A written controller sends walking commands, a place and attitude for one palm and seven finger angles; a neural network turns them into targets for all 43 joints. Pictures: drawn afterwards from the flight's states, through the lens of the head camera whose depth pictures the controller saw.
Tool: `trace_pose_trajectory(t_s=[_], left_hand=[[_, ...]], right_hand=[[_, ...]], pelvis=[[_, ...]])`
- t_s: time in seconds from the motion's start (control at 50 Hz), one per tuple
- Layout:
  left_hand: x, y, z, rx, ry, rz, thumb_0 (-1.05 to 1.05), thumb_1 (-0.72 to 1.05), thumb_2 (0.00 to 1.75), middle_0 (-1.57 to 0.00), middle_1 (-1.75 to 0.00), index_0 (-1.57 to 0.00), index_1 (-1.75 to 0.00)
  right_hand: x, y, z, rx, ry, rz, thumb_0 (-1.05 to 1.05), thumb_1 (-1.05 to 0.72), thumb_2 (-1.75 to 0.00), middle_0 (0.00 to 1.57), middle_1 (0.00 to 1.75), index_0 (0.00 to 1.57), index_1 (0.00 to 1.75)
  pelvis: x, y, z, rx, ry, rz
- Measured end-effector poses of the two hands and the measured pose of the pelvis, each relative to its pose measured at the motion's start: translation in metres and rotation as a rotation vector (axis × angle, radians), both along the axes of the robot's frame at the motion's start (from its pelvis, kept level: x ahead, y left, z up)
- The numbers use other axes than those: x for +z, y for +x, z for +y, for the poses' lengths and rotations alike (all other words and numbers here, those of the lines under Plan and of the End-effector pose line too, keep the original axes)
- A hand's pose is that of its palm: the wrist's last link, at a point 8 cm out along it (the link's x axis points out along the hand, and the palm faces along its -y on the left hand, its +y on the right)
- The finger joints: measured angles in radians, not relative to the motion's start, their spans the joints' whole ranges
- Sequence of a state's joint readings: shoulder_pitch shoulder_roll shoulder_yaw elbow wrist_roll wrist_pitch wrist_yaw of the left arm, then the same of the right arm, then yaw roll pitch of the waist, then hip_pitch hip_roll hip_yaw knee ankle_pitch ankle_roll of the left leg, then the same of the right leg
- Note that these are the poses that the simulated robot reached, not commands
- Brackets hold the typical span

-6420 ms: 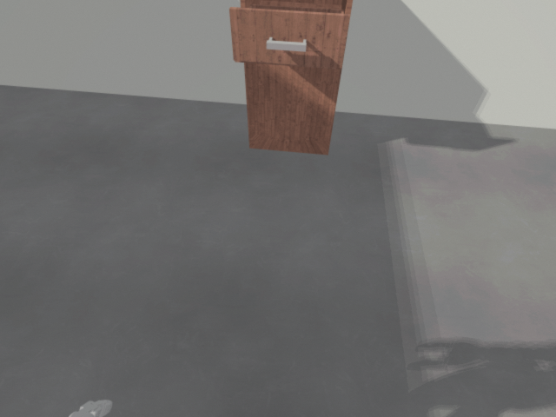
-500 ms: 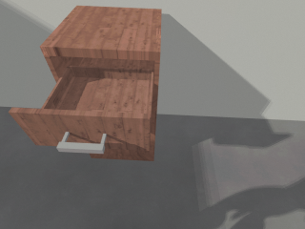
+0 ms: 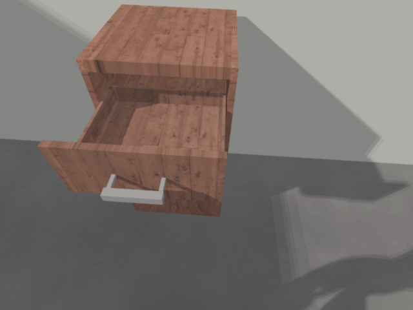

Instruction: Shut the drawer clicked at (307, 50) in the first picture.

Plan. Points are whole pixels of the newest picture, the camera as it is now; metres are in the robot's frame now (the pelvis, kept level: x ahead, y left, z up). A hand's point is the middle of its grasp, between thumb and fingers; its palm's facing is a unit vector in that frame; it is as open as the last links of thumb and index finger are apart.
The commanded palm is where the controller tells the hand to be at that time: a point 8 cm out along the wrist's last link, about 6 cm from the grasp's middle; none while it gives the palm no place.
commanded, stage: look again from close up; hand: left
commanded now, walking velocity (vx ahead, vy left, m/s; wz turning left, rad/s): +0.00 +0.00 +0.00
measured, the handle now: (135, 188) +0.38 +0.19 -0.02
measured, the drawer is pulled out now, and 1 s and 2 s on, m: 0.30 0.30 0.30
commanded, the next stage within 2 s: shuffle to correct the standing spot in 0.12 s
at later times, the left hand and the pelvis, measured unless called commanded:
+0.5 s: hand out of the picture +0.03 +0.16 -0.18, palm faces +0.00 -0.99 -0.17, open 7.3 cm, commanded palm none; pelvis +0.05 -0.01 +0.00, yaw -1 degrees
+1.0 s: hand out of the picture +0.11 +0.18 -0.17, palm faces -0.01 -0.96 -0.27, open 7.3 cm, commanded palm none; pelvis +0.06 -0.02 +0.00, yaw -2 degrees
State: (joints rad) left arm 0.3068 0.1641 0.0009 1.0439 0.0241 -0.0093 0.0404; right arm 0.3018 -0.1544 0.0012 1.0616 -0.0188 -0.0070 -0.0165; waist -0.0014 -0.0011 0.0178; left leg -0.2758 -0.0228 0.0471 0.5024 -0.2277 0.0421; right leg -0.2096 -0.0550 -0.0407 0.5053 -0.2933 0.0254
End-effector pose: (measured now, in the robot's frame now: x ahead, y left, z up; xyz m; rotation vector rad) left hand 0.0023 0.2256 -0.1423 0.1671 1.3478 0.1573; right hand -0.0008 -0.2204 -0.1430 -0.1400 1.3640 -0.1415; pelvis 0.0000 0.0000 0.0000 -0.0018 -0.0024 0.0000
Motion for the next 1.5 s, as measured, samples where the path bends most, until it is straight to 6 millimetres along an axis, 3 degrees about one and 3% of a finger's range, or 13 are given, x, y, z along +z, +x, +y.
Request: trace_pose_trajectory(t_s=[0.26, 0.54, 0.74, 0.84, 0.94, 1.14, 1.32, 1.5], left_hand=[[-0.003, -0.001, -0.001, 0.000, -0.025, 0.073, 0.00, 0.91, 0.90, -0.20, -0.30, -0.20, -0.30], [-0.009, 0.029, -0.019, 0.006, -0.037, 0.084, 0.00, 0.91, 0.90, -0.20, -0.30, -0.20, -0.30], [-0.008, 0.055, -0.026, 0.025, -0.027, 0.098, 0.00, 0.91, 0.90, -0.20, -0.30, -0.20, -0.30], [0.003, 0.079, -0.018, 0.014, 0.000, 0.041, 0.00, 0.91, 0.90, -0.20, -0.30, -0.21, -0.30], [0.003, 0.097, -0.005, -0.011, 0.041, -0.020, 0.00, 0.92, 0.90, -0.20, -0.30, -0.21, -0.30], [0.008, 0.110, 0.004, -0.080, 0.083, -0.132, 0.00, 0.91, 0.90, -0.20, -0.30, -0.20, -0.30], [0.003, 0.098, 0.002, -0.097, 0.030, -0.157, 0.00, 0.91, 0.90, -0.20, -0.30, -0.21, -0.30], [-0.002, 0.060, 0.009, -0.084, -0.002, -0.076, 0.00, 0.91, 0.90, -0.20, -0.30, -0.21, -0.30]], right_hand=[[0.007, 0.037, -0.005, 0.017, -0.031, -0.028, 0.01, -0.92, -0.90, 0.20, 0.30, 0.20, 0.30], [-0.005, 0.055, -0.013, -0.005, -0.008, 0.021, 0.01, -0.91, -0.90, 0.20, 0.30, 0.20, 0.30], [0.000, 0.088, -0.020, -0.015, -0.041, 0.012, 0.01, -0.92, -0.90, 0.20, 0.30, 0.20, 0.30], [0.007, 0.102, -0.022, -0.019, -0.045, -0.029, 0.01, -0.92, -0.90, 0.20, 0.30, 0.20, 0.30], [0.001, 0.108, -0.025, -0.017, -0.040, -0.066, 0.01, -0.91, -0.90, 0.20, 0.30, 0.20, 0.30], [-0.002, 0.109, -0.035, 0.000, -0.032, -0.151, 0.01, -0.91, -0.90, 0.20, 0.30, 0.20, 0.30], [0.011, 0.097, -0.033, 0.020, -0.067, -0.178, 0.01, -0.91, -0.90, 0.20, 0.30, 0.20, 0.30], [0.013, 0.066, -0.016, 0.016, -0.059, -0.118, 0.01, -0.91, -0.90, 0.20, 0.30, 0.20, 0.30]], pelvis=[[0.003, 0.018, 0.004, -0.011, 0.003, 0.000], [-0.005, 0.057, -0.011, -0.011, 0.011, 0.015], [-0.001, 0.079, -0.014, -0.013, 0.008, 0.015], [0.005, 0.078, -0.013, -0.019, 0.008, 0.021], [-0.001, 0.071, -0.015, -0.025, 0.011, 0.041], [-0.008, 0.046, -0.017, -0.019, 0.010, 0.033], [-0.006, 0.026, -0.007, -0.024, 0.000, -0.003], [-0.001, 0.016, 0.004, -0.026, -0.004, -0.007]])
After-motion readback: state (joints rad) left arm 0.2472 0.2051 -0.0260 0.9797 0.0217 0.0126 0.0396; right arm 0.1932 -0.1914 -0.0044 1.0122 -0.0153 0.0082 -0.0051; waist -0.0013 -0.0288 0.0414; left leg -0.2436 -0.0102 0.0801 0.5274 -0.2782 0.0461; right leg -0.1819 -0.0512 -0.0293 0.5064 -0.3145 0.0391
